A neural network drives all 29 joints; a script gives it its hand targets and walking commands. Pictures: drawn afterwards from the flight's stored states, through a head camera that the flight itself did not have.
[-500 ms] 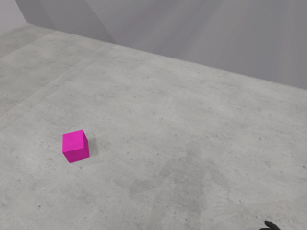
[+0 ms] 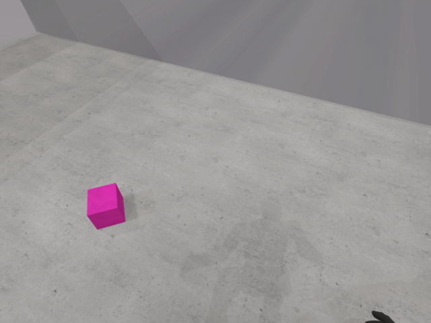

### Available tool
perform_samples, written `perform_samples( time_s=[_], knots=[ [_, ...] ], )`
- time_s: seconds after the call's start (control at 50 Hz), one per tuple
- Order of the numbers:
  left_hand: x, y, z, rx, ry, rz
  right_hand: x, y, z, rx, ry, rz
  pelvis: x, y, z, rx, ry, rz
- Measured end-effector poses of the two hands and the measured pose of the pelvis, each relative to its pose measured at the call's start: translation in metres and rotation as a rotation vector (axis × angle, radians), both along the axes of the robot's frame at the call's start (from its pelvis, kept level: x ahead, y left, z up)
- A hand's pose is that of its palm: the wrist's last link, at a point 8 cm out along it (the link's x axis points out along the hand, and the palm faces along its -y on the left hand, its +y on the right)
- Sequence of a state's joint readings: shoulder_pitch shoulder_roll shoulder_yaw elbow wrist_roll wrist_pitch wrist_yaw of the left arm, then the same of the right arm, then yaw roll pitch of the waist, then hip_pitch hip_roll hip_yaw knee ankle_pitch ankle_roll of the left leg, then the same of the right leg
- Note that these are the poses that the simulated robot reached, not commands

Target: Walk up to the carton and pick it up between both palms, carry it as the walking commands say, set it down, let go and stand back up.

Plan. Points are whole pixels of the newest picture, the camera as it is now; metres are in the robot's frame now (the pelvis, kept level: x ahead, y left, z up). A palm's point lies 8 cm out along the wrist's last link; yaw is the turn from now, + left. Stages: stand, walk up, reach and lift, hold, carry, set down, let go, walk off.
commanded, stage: stand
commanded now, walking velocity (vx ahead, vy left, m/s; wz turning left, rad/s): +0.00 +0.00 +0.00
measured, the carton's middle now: (106, 205) +0.86 +0.61 -0.71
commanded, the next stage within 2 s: walk up in 0.18 s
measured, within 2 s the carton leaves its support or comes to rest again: neither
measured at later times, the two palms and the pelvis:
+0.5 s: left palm out of the picture +0.07 +0.37 -0.08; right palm out of the picture +0.13 -0.31 -0.10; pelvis +0.01 +0.02 -0.01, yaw +4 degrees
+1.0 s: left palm out of the picture +0.10 +0.51 -0.08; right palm (295, 266) +0.27 -0.16 -0.11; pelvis +0.12 +0.16 -0.03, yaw +11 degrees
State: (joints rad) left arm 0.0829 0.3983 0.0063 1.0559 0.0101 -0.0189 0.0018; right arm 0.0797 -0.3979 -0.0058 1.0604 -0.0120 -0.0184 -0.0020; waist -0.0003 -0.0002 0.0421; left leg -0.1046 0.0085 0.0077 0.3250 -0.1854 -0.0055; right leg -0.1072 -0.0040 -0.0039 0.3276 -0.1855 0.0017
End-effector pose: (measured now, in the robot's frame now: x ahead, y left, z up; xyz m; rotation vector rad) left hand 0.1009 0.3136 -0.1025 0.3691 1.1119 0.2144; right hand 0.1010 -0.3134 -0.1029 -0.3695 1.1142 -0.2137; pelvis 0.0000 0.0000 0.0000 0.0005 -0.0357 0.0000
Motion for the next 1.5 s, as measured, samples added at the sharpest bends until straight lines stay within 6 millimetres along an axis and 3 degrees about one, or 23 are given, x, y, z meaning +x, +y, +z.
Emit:
perform_samples(
  time_s=[0.38,0.44,0.54,0.66,0.7,0.74,0.84,0.94,1.02,1.14,1.26,1.3,1.4,1.5],
  knots=[
    [0.002,0.002,0.001,0.007,-0.011,0.010,0.003,-0.001,0.000,0.002,0.006,0.008,0.003,0.001,-0.001,-0.003,0.003,0.006],
    [-0.011,0.024,0.009,0.059,-0.055,0.051,0.012,-0.002,0.002,0.006,0.013,0.063,0.004,0.007,-0.004,-0.014,0.010,0.038],
    [-0.050,0.081,0.028,0.178,-0.036,0.125,0.041,0.010,0.007,0.016,-0.002,0.127,0.014,0.028,-0.008,-0.027,0.001,0.089],
    [-0.070,0.150,0.031,0.247,0.000,0.180,0.102,0.064,0.010,0.036,-0.080,0.205,0.037,0.073,-0.019,-0.024,0.001,0.136],
    [-0.064,0.171,0.021,0.249,0.005,0.179,0.121,0.084,0.007,0.019,-0.121,0.222,0.046,0.093,-0.029,-0.015,0.004,0.146],
    [-0.050,0.179,0.014,0.232,0.002,0.171,0.128,0.101,0.005,0.016,-0.140,0.223,0.052,0.106,-0.031,-0.006,0.005,0.153],
    [-0.009,0.177,0.011,0.156,-0.034,0.133,0.126,0.127,0.007,0.021,-0.103,0.204,0.075,0.126,-0.022,0.002,0.011,0.161],
    [0.008,0.183,0.013,0.167,-0.037,0.122,0.143,0.137,-0.002,0.029,-0.086,0.203,0.106,0.142,-0.026,0.006,0.010,0.172],
    [0.001,0.209,0.027,0.224,-0.039,0.182,0.179,0.163,-0.012,0.035,-0.068,0.249,0.129,0.163,-0.027,-0.021,0.005,0.200],
    [0.000,0.260,0.048,0.276,-0.028,0.236,0.249,0.226,-0.007,0.075,-0.101,0.349,0.160,0.204,-0.022,-0.028,0.005,0.242],
    [0.013,0.320,0.030,0.268,0.008,0.244,0.319,0.297,0.001,0.061,-0.222,0.419,0.186,0.262,-0.038,-0.012,0.007,0.261],
    [0.030,0.332,0.022,0.250,0.004,0.246,0.324,0.310,0.003,0.051,-0.240,0.404,0.192,0.276,-0.039,-0.010,0.005,0.260],
    [0.082,0.342,0.014,0.176,-0.031,0.204,0.314,0.324,0.010,0.022,-0.191,0.349,0.215,0.300,-0.029,-0.003,0.017,0.254],
    [0.112,0.357,0.014,0.186,-0.046,0.166,0.312,0.329,0.000,0.013,-0.142,0.319,0.242,0.321,-0.033,-0.003,0.017,0.247]
  ],
)
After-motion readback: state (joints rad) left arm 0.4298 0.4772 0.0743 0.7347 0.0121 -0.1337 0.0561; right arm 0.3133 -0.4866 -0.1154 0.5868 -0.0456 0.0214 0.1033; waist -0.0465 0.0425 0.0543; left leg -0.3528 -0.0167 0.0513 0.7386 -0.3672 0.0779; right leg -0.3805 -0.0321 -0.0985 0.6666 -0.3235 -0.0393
